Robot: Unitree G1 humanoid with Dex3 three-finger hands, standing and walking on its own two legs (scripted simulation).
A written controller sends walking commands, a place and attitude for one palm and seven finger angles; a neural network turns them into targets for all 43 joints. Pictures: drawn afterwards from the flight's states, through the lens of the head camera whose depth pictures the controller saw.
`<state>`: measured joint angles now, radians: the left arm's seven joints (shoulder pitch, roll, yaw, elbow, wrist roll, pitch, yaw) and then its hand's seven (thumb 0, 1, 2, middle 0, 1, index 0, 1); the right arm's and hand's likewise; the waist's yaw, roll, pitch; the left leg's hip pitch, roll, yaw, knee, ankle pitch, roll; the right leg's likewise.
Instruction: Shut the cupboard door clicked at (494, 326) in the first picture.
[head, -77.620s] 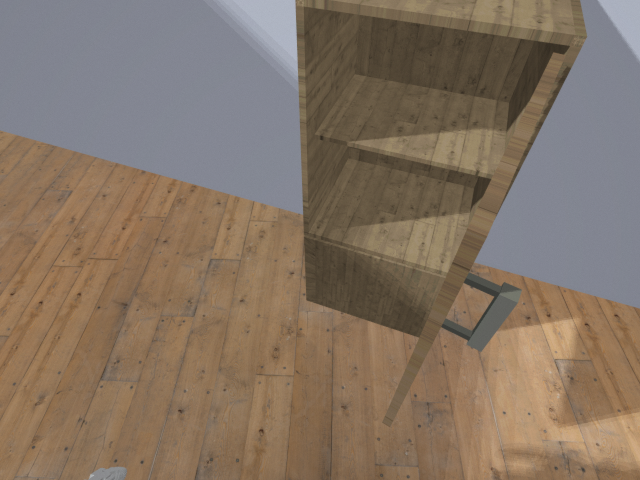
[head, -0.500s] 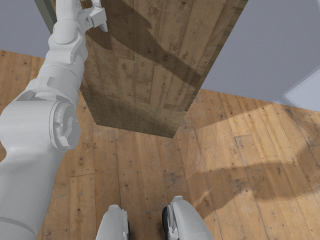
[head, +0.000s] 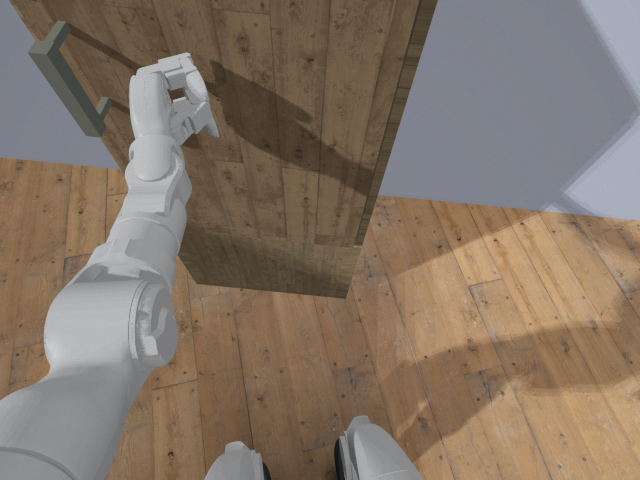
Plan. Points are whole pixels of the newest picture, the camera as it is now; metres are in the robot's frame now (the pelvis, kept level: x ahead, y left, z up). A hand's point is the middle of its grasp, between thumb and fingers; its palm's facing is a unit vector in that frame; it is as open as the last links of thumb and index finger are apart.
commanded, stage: pull the fist back off the door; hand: left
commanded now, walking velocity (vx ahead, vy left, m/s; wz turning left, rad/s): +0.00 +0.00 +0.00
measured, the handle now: (78, 82) +0.60 +0.21 +0.11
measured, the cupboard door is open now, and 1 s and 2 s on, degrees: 0 0 0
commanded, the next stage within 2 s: draw the hand back to the body in 0.22 s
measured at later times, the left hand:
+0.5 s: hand (187, 138) +0.48 +0.08 +0.13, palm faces +0.03 -1.00 -0.02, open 3.1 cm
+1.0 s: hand (50, 259) +0.33 +0.17 +0.17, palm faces +0.14 -0.97 -0.19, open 3.1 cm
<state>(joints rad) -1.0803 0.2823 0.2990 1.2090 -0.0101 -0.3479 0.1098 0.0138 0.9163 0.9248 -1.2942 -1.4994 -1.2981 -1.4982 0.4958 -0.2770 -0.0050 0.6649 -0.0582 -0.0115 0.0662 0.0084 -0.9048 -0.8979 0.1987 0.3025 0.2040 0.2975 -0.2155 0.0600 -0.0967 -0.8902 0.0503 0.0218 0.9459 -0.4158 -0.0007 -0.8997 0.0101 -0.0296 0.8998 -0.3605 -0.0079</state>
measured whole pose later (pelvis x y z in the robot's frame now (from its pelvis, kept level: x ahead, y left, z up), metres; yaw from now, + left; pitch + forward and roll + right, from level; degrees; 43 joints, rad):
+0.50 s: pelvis +0.02 -0.01 +0.02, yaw +1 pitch +13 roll +0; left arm -0.73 0.14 0.18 0.92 -0.07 -0.37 0.05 0.02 0.89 0.90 -1.30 -1.50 -1.30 -1.50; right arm 0.29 -0.25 -0.02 0.61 0.00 0.01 0.02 0.01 -0.91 -0.90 0.20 0.30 0.20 0.30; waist -0.08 0.04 -0.10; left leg -0.62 0.04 0.03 0.81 -0.41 -0.02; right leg -0.66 0.00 -0.03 0.82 -0.38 -0.02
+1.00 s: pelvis +0.02 +0.00 +0.05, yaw +1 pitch -1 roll +0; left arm -0.07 0.24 0.09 0.15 -0.09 -0.09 0.02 0.02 0.89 0.90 -1.15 -1.34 -1.15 -1.34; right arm 0.19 -0.24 0.02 0.59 0.05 -0.01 -0.08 0.01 -0.91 -0.90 0.20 0.30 0.20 0.30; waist 0.00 0.05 -0.03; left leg -0.24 0.02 0.03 0.54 -0.30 0.00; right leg -0.27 -0.01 -0.02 0.55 -0.27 -0.01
